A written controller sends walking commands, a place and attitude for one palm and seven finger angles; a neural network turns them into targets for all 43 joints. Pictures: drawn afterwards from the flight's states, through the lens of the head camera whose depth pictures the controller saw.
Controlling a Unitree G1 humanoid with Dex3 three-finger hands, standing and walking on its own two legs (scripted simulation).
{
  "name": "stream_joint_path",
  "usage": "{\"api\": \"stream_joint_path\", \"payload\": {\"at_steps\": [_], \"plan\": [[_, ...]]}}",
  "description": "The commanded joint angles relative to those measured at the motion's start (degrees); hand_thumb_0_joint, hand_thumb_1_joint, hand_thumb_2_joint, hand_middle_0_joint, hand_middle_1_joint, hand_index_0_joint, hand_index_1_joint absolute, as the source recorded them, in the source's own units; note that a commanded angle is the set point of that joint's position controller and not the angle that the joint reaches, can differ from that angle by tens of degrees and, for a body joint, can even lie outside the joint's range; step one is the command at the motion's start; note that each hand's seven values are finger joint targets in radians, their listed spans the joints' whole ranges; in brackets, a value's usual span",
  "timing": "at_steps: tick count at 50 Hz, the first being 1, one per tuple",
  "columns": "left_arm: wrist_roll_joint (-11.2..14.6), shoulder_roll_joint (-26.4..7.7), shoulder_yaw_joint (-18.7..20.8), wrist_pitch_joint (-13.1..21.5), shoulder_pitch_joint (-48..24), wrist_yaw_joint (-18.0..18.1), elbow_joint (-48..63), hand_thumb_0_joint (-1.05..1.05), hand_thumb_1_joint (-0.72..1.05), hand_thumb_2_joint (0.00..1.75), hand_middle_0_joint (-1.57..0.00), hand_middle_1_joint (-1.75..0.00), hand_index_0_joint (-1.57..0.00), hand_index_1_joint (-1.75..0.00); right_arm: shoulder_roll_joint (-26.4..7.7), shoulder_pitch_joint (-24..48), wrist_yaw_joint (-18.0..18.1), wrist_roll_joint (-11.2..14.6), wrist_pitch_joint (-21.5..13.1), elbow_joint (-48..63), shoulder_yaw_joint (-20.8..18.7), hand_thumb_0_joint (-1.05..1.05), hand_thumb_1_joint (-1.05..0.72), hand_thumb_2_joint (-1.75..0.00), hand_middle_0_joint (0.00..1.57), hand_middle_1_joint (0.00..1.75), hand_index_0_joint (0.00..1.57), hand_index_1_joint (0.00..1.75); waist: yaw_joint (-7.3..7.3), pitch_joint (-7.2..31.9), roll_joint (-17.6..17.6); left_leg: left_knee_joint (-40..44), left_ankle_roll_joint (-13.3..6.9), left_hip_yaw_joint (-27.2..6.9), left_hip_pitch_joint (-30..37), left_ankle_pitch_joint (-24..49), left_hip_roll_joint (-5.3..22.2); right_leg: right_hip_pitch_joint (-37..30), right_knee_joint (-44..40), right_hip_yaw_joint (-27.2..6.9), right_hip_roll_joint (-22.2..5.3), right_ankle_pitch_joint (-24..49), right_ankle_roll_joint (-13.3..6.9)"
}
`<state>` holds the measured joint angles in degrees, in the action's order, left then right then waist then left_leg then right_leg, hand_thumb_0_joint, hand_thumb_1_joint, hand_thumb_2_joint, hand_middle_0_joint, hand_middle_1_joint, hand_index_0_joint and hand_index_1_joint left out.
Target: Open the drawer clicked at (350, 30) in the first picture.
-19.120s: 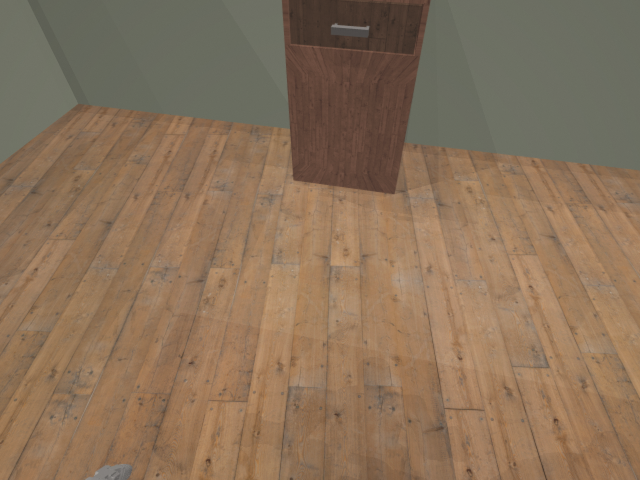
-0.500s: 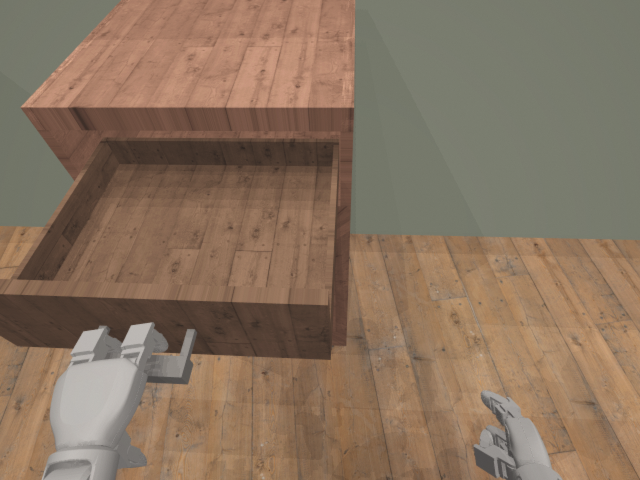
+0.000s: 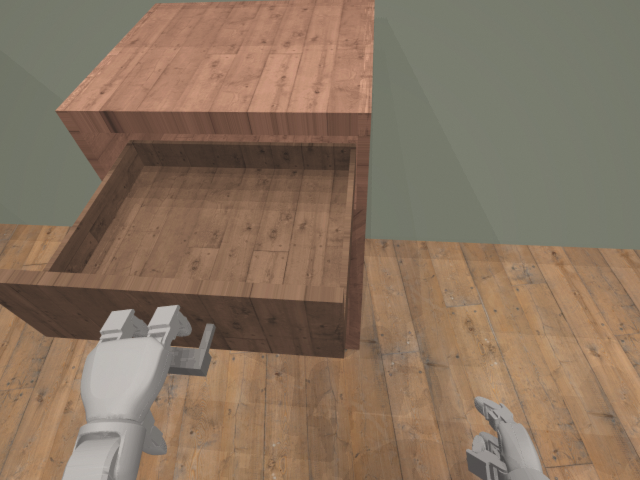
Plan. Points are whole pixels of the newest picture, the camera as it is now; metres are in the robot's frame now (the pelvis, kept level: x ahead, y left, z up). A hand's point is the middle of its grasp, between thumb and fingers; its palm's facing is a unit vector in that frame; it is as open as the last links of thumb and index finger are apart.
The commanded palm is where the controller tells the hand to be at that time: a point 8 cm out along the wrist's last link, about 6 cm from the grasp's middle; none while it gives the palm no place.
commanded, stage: lift the hand off the handle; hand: left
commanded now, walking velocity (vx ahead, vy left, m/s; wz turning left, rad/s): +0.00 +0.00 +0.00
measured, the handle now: (161, 343) +0.27 +0.24 +0.01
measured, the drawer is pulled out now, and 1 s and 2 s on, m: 0.30 0.30 0.30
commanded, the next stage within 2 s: draw the hand back to the body in 1.12 s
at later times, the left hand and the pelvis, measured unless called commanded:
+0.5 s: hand (121, 357) +0.22 +0.24 +0.09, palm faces +0.06 -0.07 -1.00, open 13.7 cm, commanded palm +0.19 +0.24 +0.14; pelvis +0.01 -0.01 +0.02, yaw +1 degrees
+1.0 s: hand (93, 311) +0.24 +0.24 +0.15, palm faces +0.10 -0.08 -0.99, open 13.9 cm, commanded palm +0.20 +0.24 +0.21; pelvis +0.01 +0.00 +0.04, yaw +1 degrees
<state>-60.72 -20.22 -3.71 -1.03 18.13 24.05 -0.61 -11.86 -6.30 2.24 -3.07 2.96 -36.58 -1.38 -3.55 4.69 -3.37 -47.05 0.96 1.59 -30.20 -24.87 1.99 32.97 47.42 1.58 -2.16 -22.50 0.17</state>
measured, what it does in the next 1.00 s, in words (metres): stands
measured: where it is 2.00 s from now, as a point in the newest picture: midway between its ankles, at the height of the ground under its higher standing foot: outside the picture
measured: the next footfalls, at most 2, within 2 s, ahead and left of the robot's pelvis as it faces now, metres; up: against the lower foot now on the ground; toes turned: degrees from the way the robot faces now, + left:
none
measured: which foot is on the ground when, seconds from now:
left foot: down 0.00-1.00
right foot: down 0.00-1.00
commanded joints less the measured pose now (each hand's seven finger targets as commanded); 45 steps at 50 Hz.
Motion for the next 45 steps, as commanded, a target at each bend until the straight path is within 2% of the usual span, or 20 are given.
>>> {"api": "stream_joint_path", "payload": {"at_steps": [1,4,5,13,16,20,22,24,27,29,30,31,34,35,36,39,40,42,44,45], "plan": [[1.38,-10.92,7.90,-0.17,-7.39,1.78,14.15,0.00,-0.50,0.30,-0.30,-1.20,-0.30,-1.20,-6.69,7.40,1.08,0.75,-3.10,8.88,-1.65,0.00,-0.90,-0.90,0.20,0.30,0.20,0.30,-0.21,10.43,2.95,8.79,-1.51,-0.28,7.38,14.72,-3.24,-9.17,-9.64,0.52,3.28,13.77,-1.93],[1.95,-11.62,8.39,-0.63,-6.53,-0.06,14.34,0.00,-0.50,0.30,-0.30,-1.20,-0.30,-1.20,-6.73,8.07,1.29,0.95,-2.89,9.01,-1.41,0.00,-0.90,-0.90,0.20,0.30,0.20,0.30,-0.80,9.92,2.68,10.46,-1.45,-0.06,8.60,14.81,-3.29,-11.24,-11.23,0.28,3.20,13.42,-1.84],[2.11,-10.20,6.48,-0.46,-7.46,-0.75,15.27,0.00,-0.50,0.30,-0.30,-1.20,-0.30,-1.20,-6.54,8.13,1.21,0.88,-3.15,9.09,-1.09,0.00,-0.90,-0.90,0.20,0.30,0.20,0.30,-0.56,9.04,1.69,10.69,-1.60,0.12,9.04,14.56,-3.45,-10.89,-11.51,0.40,2.88,13.17,-1.69],[3.27,-12.61,9.30,1.21,-3.09,-4.14,19.71,0.00,-0.50,0.30,-0.30,-1.20,-0.30,-1.20,-6.34,8.59,0.60,0.93,-3.05,9.15,-1.25,0.00,-0.90,-0.90,0.20,0.30,0.20,0.30,-1.99,8.15,1.95,13.38,-1.48,0.19,11.95,18.71,-3.40,-15.24,-13.91,0.42,2.77,16.98,-1.59],[3.62,-11.76,7.95,0.80,-5.79,-5.18,21.45,0.00,-0.50,0.30,-0.30,-1.20,-0.30,-1.20,-6.43,8.97,0.28,1.02,-2.66,9.08,-1.11,0.00,-0.90,-0.90,0.20,0.30,0.20,0.30,-1.50,7.32,2.13,14.46,-1.50,0.17,13.18,18.57,-3.27,-15.68,-15.08,0.37,2.65,16.61,-1.50],[3.83,-14.34,9.77,0.06,-6.64,-6.95,22.02,0.00,-0.50,0.30,-0.30,-1.20,-0.30,-1.20,-6.49,9.55,0.50,1.05,-2.33,9.33,-0.47,0.00,-0.90,-0.90,0.20,0.30,0.20,0.30,-2.18,7.04,2.83,15.81,-1.67,0.41,14.10,18.47,-3.43,-17.66,-16.43,-0.03,2.28,16.94,-1.20],[4.45,-13.76,9.13,-0.06,-5.76,-8.24,22.82,0.00,-0.50,0.30,-0.30,-1.20,-0.30,-1.20,-6.45,9.86,0.53,1.21,-2.21,9.37,-0.52,0.00,-0.90,-0.90,0.20,0.30,0.20,0.30,-2.36,6.41,1.66,16.56,-1.73,0.64,15.12,19.63,-3.51,-18.55,-17.16,0.22,2.39,18.06,-1.14],[5.43,-15.81,11.01,0.21,-6.93,-9.12,25.08,0.00,-0.50,0.30,-0.30,-1.20,-0.30,-1.20,-6.78,10.57,0.73,1.39,-2.22,9.40,-0.59,0.00,-0.90,-0.90,0.20,0.30,0.20,0.30,-2.41,7.48,0.96,17.09,-1.67,0.64,16.61,20.89,-3.36,-20.45,-18.30,-0.48,2.38,19.44,-1.19],[5.89,-13.75,9.02,0.24,-5.78,-10.41,25.98,0.00,-0.50,0.30,-0.30,-1.20,-0.30,-1.20,-6.60,10.05,0.43,1.22,-2.15,9.56,-0.20,0.00,-0.90,-0.90,0.20,0.30,0.20,0.30,-2.35,5.99,2.11,17.83,-1.85,0.69,16.90,22.17,-3.39,-20.64,-18.70,0.41,2.15,20.88,-0.76],[6.44,-15.98,11.49,-0.45,-6.46,-11.37,24.84,0.00,-0.50,0.30,-0.30,-1.20,-0.30,-1.20,-6.87,11.17,0.51,1.65,-1.81,9.26,-0.10,0.00,-0.90,-0.90,0.20,0.30,0.20,0.30,-2.53,4.77,3.09,18.90,-1.61,0.39,17.07,21.53,-3.06,-21.60,-19.95,-0.13,2.41,20.26,-0.96],[6.25,-14.61,9.48,-0.31,-7.94,-11.92,25.50,0.00,-0.50,0.30,-0.30,-1.20,-0.30,-1.20,-6.51,10.54,0.33,1.47,-1.92,9.49,0.45,0.00,-0.90,-0.90,0.20,0.30,0.20,0.30,-2.37,5.00,3.54,19.17,-1.88,0.53,17.00,21.01,-3.19,-21.42,-19.72,0.56,1.85,19.18,-0.65],[6.67,-16.75,11.34,-0.50,-8.64,-12.38,24.98,0.00,-0.50,0.30,-0.30,-1.20,-0.30,-1.20,-6.78,10.63,0.52,1.73,-1.59,8.66,-0.05,0.00,-0.90,-0.90,0.20,0.30,0.20,0.30,-2.61,5.36,2.94,19.85,-1.75,0.47,17.63,21.49,-3.13,-22.71,-20.36,0.34,2.09,19.96,-0.84],[7.37,-17.22,11.97,-1.30,-7.78,-13.81,27.49,0.00,-0.50,0.30,-0.30,-1.20,-0.30,-1.20,-7.00,11.98,0.44,2.09,-1.46,9.64,0.34,0.00,-0.90,-0.90,0.20,0.30,0.20,0.30,-3.11,6.56,0.53,20.40,-1.59,0.32,19.30,24.09,-2.92,-24.79,-20.90,-0.06,2.08,22.59,-1.01],[7.65,-16.19,10.73,-1.13,-7.88,-14.41,27.75,0.00,-0.50,0.30,-0.30,-1.20,-0.30,-1.20,-6.68,10.94,0.25,1.90,-1.62,9.61,0.79,0.00,-0.90,-0.90,0.20,0.30,0.20,0.30,-2.99,6.71,1.91,20.50,-1.80,0.47,19.05,24.16,-3.06,-25.06,-20.61,0.53,1.60,22.52,-0.71],[8.18,-17.83,12.21,-1.38,-7.77,-14.81,27.43,0.00,-0.50,0.30,-0.30,-1.20,-0.30,-1.20,-7.09,11.23,0.39,2.15,-1.10,8.85,0.31,0.00,-0.90,-0.90,0.20,0.30,0.20,0.30,-2.82,5.98,1.58,21.29,-1.65,0.42,19.46,24.31,-2.91,-25.41,-21.43,0.42,2.07,22.58,-0.78],[8.95,-17.46,11.50,-1.77,-10.69,-16.26,28.77,0.00,-0.50,0.30,-0.30,-1.20,-0.30,-1.20,-7.15,12.97,0.45,2.48,-1.08,9.74,0.84,0.00,-0.90,-0.90,0.20,0.30,0.20,0.30,-2.68,3.82,0.54,22.47,-1.58,0.07,19.77,23.07,-2.58,-25.00,-22.68,0.45,2.23,20.39,-0.87],[8.68,-16.90,10.65,-1.37,-11.55,-16.64,29.20,0.00,-0.50,0.30,-0.30,-1.20,-0.30,-1.20,-6.86,11.43,0.24,2.21,-1.28,9.53,1.16,0.00,-0.90,-0.90,0.20,0.30,0.20,0.30,-2.72,5.35,1.33,22.54,-1.80,0.15,19.97,23.82,-2.74,-25.61,-22.23,1.02,1.77,20.34,-0.78],[9.06,-18.47,11.81,-1.69,-11.11,-17.37,28.61,0.00,-0.50,0.30,-0.30,-1.20,-0.30,-1.20,-7.37,11.67,0.43,2.27,-0.99,9.44,0.79,0.00,-0.90,-0.90,0.20,0.30,0.20,0.30,-3.02,4.55,1.90,23.32,-1.81,0.31,20.41,23.70,-2.82,-26.21,-23.06,1.01,1.92,20.70,-0.58],[9.64,-20.67,14.21,-2.05,-11.79,-17.87,30.20,0.00,-0.50,0.30,-0.30,-1.20,-0.30,-1.20,-7.60,13.17,0.36,2.80,-0.93,9.84,1.03,0.00,-0.90,-0.90,0.20,0.30,0.20,0.30,-3.19,5.26,0.19,23.71,-1.48,-0.24,20.97,24.32,-2.42,-27.55,-23.49,0.40,2.14,21.17,-0.92],[9.41,-18.01,11.38,-1.94,-12.60,-18.28,31.09,0.00,-0.50,0.30,-0.30,-1.20,-0.30,-1.20,-7.01,12.25,0.11,2.58,-1.00,9.84,1.46,0.00,-0.90,-0.90,0.20,0.30,0.20,0.30,-3.16,6.66,0.23,23.70,-1.70,0.07,21.45,25.42,-2.70,-27.77,-23.09,1.12,1.63,21.27,-0.81]]}}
